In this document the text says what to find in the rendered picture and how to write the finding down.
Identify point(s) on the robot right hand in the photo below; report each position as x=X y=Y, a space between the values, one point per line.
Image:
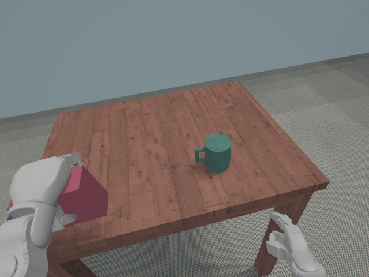
x=282 y=245

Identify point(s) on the sponge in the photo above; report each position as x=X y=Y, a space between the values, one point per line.
x=83 y=196

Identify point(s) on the robot right forearm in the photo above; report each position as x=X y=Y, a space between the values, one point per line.
x=305 y=264

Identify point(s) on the table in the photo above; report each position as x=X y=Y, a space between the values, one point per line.
x=142 y=152

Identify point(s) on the robot left hand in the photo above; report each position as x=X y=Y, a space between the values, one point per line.
x=43 y=181

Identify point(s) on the robot left forearm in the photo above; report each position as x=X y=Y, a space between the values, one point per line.
x=24 y=239

